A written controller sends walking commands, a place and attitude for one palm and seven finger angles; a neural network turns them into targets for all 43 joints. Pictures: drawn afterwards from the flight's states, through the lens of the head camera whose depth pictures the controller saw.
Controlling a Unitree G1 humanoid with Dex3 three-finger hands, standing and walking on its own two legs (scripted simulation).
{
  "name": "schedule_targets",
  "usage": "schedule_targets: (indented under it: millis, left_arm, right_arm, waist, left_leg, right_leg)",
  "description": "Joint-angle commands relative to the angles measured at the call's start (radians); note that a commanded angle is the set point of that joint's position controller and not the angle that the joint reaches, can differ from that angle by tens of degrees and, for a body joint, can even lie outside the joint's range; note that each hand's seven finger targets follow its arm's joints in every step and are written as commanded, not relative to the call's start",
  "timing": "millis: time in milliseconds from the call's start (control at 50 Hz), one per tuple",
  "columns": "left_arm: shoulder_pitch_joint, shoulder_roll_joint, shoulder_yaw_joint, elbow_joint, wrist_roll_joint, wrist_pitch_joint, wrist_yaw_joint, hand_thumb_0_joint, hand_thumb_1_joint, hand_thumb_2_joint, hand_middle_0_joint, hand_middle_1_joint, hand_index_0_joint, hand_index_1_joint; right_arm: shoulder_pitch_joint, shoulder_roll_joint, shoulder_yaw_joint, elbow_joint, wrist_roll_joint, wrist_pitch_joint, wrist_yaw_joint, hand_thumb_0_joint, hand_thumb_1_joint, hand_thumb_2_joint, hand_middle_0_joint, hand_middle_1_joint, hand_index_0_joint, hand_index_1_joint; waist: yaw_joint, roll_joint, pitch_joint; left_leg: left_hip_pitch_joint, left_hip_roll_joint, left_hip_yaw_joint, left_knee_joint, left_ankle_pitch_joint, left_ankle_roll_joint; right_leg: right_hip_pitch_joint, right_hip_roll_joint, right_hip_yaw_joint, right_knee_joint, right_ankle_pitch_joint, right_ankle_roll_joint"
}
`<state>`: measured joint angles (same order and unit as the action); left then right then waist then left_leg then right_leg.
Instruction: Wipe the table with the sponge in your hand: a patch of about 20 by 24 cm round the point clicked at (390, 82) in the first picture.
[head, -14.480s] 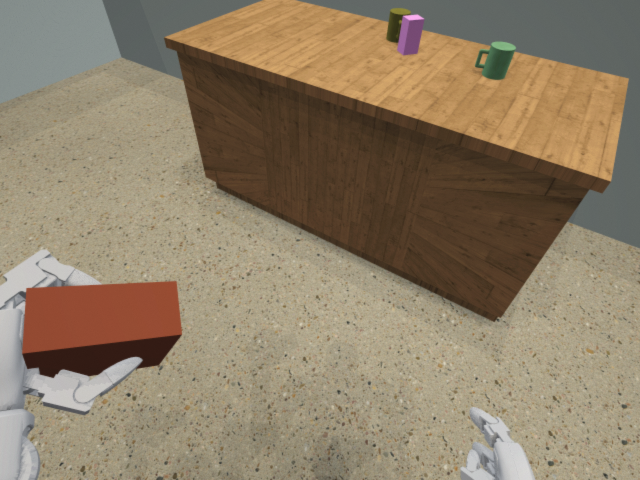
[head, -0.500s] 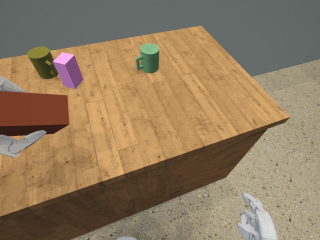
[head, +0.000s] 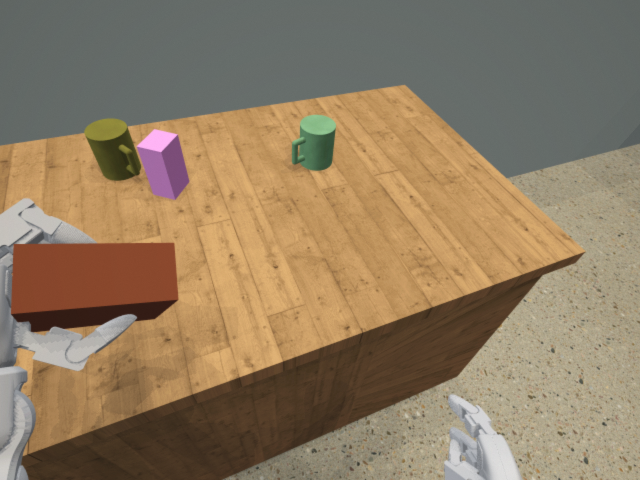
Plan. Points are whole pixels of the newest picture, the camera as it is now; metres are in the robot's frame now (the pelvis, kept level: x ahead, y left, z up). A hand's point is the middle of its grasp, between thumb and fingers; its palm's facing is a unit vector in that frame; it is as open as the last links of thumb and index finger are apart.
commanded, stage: come to a stop and stand still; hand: left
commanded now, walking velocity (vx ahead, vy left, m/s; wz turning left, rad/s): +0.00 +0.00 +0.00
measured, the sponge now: (120, 287) +0.24 +0.23 +0.16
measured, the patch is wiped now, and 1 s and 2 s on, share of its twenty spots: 0.00 0.00 0.00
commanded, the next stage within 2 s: look again from close up in 0.92 s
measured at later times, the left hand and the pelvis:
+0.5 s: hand (107, 282) +0.23 +0.24 +0.17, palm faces +0.39 -0.82 -0.41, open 9.7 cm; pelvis +0.02 -0.01 +0.00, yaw +1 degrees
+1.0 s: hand (120, 299) +0.23 +0.23 +0.16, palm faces +0.38 -0.83 -0.41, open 9.7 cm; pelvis +0.01 -0.02 +0.01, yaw +0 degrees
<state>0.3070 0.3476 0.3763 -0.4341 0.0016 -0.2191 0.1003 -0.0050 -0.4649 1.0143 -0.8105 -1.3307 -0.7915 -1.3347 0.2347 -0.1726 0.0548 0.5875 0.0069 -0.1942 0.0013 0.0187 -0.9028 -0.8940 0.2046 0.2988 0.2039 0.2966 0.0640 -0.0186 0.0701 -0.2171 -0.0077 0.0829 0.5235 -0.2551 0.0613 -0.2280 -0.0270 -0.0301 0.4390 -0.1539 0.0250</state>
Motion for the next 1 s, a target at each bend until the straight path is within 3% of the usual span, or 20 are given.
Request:
schedule_targets:
  millis: [0, 20, 80, 100, 120, 200, 220, 260, 300, 320, 340, 440, 520, 560, 600, 620, 700, 720, 880, 980]
  left_arm:
    - [-0.048, 0.145, 0.051, -0.105, -0.005, -0.050, 0.005, 0.000, 0.100, 1.300, -1.200, -1.600, -1.200, -1.600]
    - [-0.052, 0.112, 0.020, -0.090, -0.011, -0.052, 0.000, 0.000, 0.100, 1.300, -1.200, -1.600, -1.200, -1.600]
    - [-0.076, 0.163, 0.065, -0.117, -0.017, -0.054, 0.003, 0.000, 0.100, 1.300, -1.200, -1.600, -1.200, -1.600]
    - [-0.086, 0.201, 0.104, -0.143, -0.018, -0.055, 0.005, 0.000, 0.100, 1.300, -1.200, -1.600, -1.200, -1.600]
    - [-0.085, 0.156, 0.060, -0.165, -0.025, -0.061, -0.002, 0.000, 0.100, 1.300, -1.200, -1.600, -1.200, -1.600]
    - [-0.064, 0.225, 0.104, -0.333, -0.027, -0.070, 0.006, 0.000, 0.100, 1.300, -1.200, -1.600, -1.200, -1.600]
    - [-0.030, 0.184, 0.067, -0.345, -0.033, -0.072, 0.003, 0.000, 0.100, 1.300, -1.200, -1.600, -1.200, -1.600]
    - [0.003, 0.206, 0.088, -0.377, -0.034, -0.074, 0.010, 0.000, 0.100, 1.300, -1.200, -1.600, -1.200, -1.600]
    - [0.053, 0.222, 0.121, -0.346, -0.034, -0.068, 0.016, 0.000, 0.100, 1.300, -1.200, -1.600, -1.200, -1.600]
    - [0.064, 0.175, 0.083, -0.324, -0.041, -0.068, 0.011, 0.000, 0.100, 1.300, -1.200, -1.600, -1.200, -1.600]
    - [0.068, 0.200, 0.106, -0.315, -0.041, -0.067, 0.014, 0.000, 0.100, 1.300, -1.200, -1.600, -1.200, -1.600]
    - [0.071, 0.166, 0.085, -0.177, -0.053, -0.042, 0.008, 0.000, 0.100, 1.300, -1.200, -1.600, -1.200, -1.600]
    - [0.022, 0.138, 0.041, -0.164, -0.051, -0.038, 0.007, 0.000, 0.100, 1.300, -1.200, -1.600, -1.200, -1.600]
    - [-0.015, 0.165, 0.048, -0.207, -0.045, -0.037, 0.011, 0.000, 0.100, 1.300, -1.200, -1.600, -1.200, -1.600]
    - [-0.037, 0.196, 0.067, -0.255, -0.038, -0.037, 0.018, 0.000, 0.100, 1.300, -1.200, -1.600, -1.200, -1.600]
    - [-0.034, 0.160, 0.037, -0.250, -0.042, -0.040, 0.017, 0.000, 0.100, 1.300, -1.200, -1.600, -1.200, -1.600]
    - [-0.017, 0.218, 0.089, -0.290, -0.037, -0.040, 0.031, 0.000, 0.100, 1.300, -1.200, -1.600, -1.200, -1.600]
    - [-0.009, 0.180, 0.063, -0.264, -0.041, -0.042, 0.028, 0.000, 0.100, 1.300, -1.200, -1.600, -1.200, -1.600]
    - [0.056, 0.175, 0.078, -0.184, -0.048, -0.033, 0.023, 0.000, 0.100, 1.300, -1.200, -1.600, -1.200, -1.600]
    - [0.034, 0.171, 0.060, -0.205, -0.044, -0.029, 0.020, 0.000, 0.100, 1.300, -1.200, -1.600, -1.200, -1.600]
  right_arm:
    - [-0.102, -0.144, -0.071, -0.140, 0.011, -0.046, -0.009, 0.000, -0.900, -0.900, 0.200, 0.300, 0.200, 0.300]
    - [-0.090, -0.138, -0.065, -0.147, 0.008, -0.034, -0.012, 0.000, -0.900, -0.900, 0.200, 0.300, 0.200, 0.300]
    - [-0.099, -0.137, -0.073, -0.165, 0.008, -0.020, -0.022, 0.000, -0.900, -0.900, 0.200, 0.300, 0.200, 0.300]
    - [-0.118, -0.139, -0.071, -0.164, 0.010, -0.018, -0.023, 0.000, -0.900, -0.900, 0.200, 0.300, 0.200, 0.300]
    - [-0.111, -0.133, -0.068, -0.172, 0.005, -0.012, -0.024, 0.000, -0.900, -0.900, 0.200, 0.300, 0.200, 0.300]
    - [-0.133, -0.137, -0.074, -0.192, 0.007, -0.020, -0.023, 0.000, -0.900, -0.900, 0.200, 0.300, 0.200, 0.300]
    - [-0.123, -0.130, -0.071, -0.197, 0.002, -0.017, -0.022, 0.000, -0.900, -0.900, 0.200, 0.300, 0.200, 0.300]
    - [-0.111, -0.136, -0.081, -0.198, 0.002, -0.020, -0.019, 0.000, -0.900, -0.900, 0.200, 0.300, 0.200, 0.300]
    - [-0.119, -0.138, -0.081, -0.191, 0.008, -0.017, -0.018, 0.000, -0.900, -0.900, 0.200, 0.300, 0.200, 0.300]
    - [-0.102, -0.139, -0.081, -0.188, 0.003, -0.009, -0.018, 0.000, -0.900, -0.900, 0.200, 0.300, 0.200, 0.300]
    - [-0.100, -0.144, -0.089, -0.187, 0.005, -0.005, -0.022, 0.000, -0.900, -0.900, 0.200, 0.300, 0.200, 0.300]
    - [-0.097, -0.151, -0.089, -0.173, 0.009, 0.020, -0.033, 0.000, -0.900, -0.900, 0.200, 0.300, 0.200, 0.300]
    - [-0.120, -0.149, -0.079, -0.174, 0.007, 0.025, -0.043, 0.000, -0.900, -0.900, 0.200, 0.300, 0.200, 0.300]
    - [-0.124, -0.149, -0.082, -0.178, 0.007, 0.018, -0.047, 0.000, -0.900, -0.900, 0.200, 0.300, 0.200, 0.300]
    - [-0.144, -0.147, -0.079, -0.178, 0.010, 0.012, -0.048, 0.000, -0.900, -0.900, 0.200, 0.300, 0.200, 0.300]
    - [-0.133, -0.145, -0.076, -0.178, 0.004, 0.010, -0.048, 0.000, -0.900, -0.900, 0.200, 0.300, 0.200, 0.300]
    - [-0.138, -0.149, -0.082, -0.174, 0.008, -0.002, -0.049, 0.000, -0.900, -0.900, 0.200, 0.300, 0.200, 0.300]
    - [-0.125, -0.144, -0.077, -0.174, 0.003, 0.000, -0.049, 0.000, -0.900, -0.900, 0.200, 0.300, 0.200, 0.300]
    - [-0.104, -0.153, -0.088, -0.167, 0.008, 0.005, -0.049, 0.000, -0.900, -0.900, 0.200, 0.300, 0.200, 0.300]
    - [-0.109, -0.155, -0.088, -0.167, 0.008, 0.001, -0.049, 0.000, -0.900, -0.900, 0.200, 0.300, 0.200, 0.300]
  waist:
    - [-0.034, 0.101, -0.087]
    - [-0.035, 0.084, -0.077]
    - [-0.037, 0.013, -0.105]
    - [-0.038, 0.036, -0.121]
    - [-0.038, 0.053, -0.133]
    - [-0.034, 0.168, -0.234]
    - [-0.031, 0.168, -0.234]
    - [-0.032, 0.182, -0.267]
    - [-0.035, 0.145, -0.275]
    - [-0.038, 0.128, -0.258]
    - [-0.040, 0.127, -0.257]
    - [-0.049, 0.061, -0.177]
    - [-0.046, 0.031, -0.142]
    - [-0.045, 0.036, -0.144]
    - [-0.045, 0.060, -0.151]
    - [-0.043, 0.047, -0.155]
    - [-0.043, 0.104, -0.160]
    - [-0.043, 0.088, -0.152]
    - [-0.047, 0.020, -0.150]
    - [-0.045, 0.035, -0.155]
  left_leg:
    - [-0.067, 0.120, -0.140, -0.255, -0.139, -0.049]
    - [-0.087, 0.120, -0.152, -0.256, -0.126, -0.050]
    - [-0.054, 0.110, -0.128, -0.214, -0.005, -0.056]
    - [-0.030, 0.102, -0.122, -0.217, 0.034, -0.065]
    - [-0.021, 0.100, -0.123, -0.208, 0.092, -0.067]
    - [0.083, 0.094, -0.107, -0.158, 0.365, -0.092]
    - [0.091, 0.100, -0.108, -0.143, 0.429, -0.087]
    - [0.123, 0.107, -0.109, -0.111, 0.520, -0.093]
    - [0.123, 0.103, -0.107, -0.100, 0.515, -0.094]
    - [0.109, 0.105, -0.113, -0.104, 0.506, -0.095]
    - [0.105, 0.108, -0.112, -0.104, 0.481, -0.096]
    - [0.036, 0.102, -0.115, -0.146, 0.269, -0.079]
    - [0.003, 0.095, -0.117, -0.180, 0.065, -0.052]
    - [0.000, 0.091, -0.121, -0.184, 0.018, -0.045]
    - [0.008, 0.084, -0.118, -0.182, 0.003, -0.042]
    - [-0.002, 0.082, -0.120, -0.180, 0.004, -0.039]
    - [0.004, 0.080, -0.123, -0.178, -0.006, -0.041]
    - [-0.010, 0.082, -0.124, -0.186, -0.013, -0.042]
    - [-0.012, 0.085, -0.129, -0.174, 0.007, -0.040]
    - [-0.005, 0.094, -0.130, -0.185, 0.031, -0.037]
  right_leg:
    - [0.051, 0.009, 0.037, -0.036, -0.042, -0.036]
    - [0.058, 0.008, 0.027, -0.039, -0.033, -0.035]
    - [0.083, -0.012, 0.046, -0.052, 0.043, -0.040]
    - [0.081, -0.008, 0.045, -0.046, 0.060, -0.040]
    - [0.094, -0.010, 0.032, -0.039, 0.095, -0.042]
    - [0.134, -0.010, 0.018, 0.014, 0.204, -0.047]
    - [0.130, -0.012, 0.008, 0.005, 0.215, -0.046]
    - [0.147, -0.018, 0.010, 0.008, 0.254, -0.052]
    - [0.155, -0.021, 0.013, -0.001, 0.277, -0.053]
    - [0.151, -0.024, 0.009, -0.010, 0.272, -0.055]
    - [0.153, -0.029, 0.019, -0.011, 0.281, -0.057]
    - [0.117, -0.043, 0.048, -0.055, 0.227, -0.053]
    - [0.077, -0.044, 0.065, -0.100, 0.078, -0.048]
    - [0.078, -0.048, 0.087, -0.113, 0.037, -0.050]
    - [0.071, -0.046, 0.098, -0.123, 0.013, -0.051]
    - [0.082, -0.048, 0.089, -0.124, 0.000, -0.052]
    - [0.076, -0.050, 0.107, -0.129, -0.014, -0.057]
    - [0.077, -0.048, 0.095, -0.128, -0.026, -0.056]
    - [0.065, -0.051, 0.108, -0.142, -0.023, -0.053]
    - [0.075, -0.049, 0.100, -0.123, 0.015, -0.049]
